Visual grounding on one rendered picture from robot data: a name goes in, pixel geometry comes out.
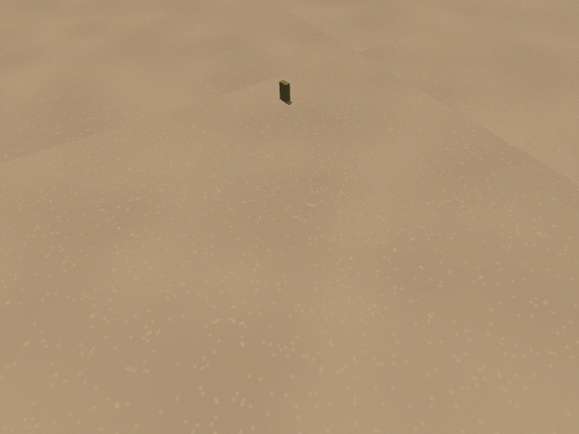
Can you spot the carton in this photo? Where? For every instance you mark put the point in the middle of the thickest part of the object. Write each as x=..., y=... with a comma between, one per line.
x=284, y=91

